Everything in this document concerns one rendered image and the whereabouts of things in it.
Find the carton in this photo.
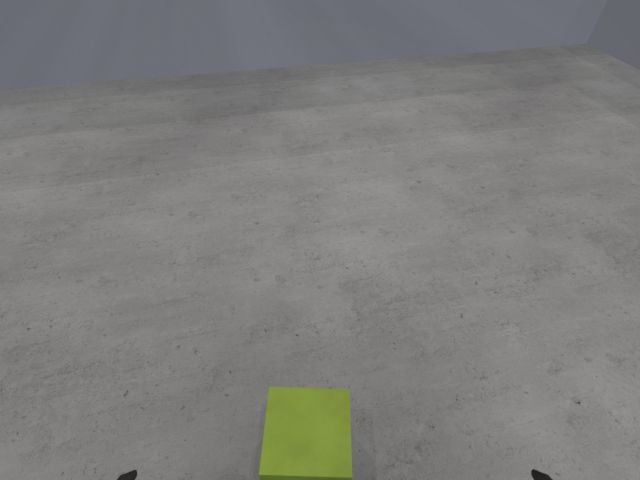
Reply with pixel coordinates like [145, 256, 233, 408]
[259, 387, 352, 480]

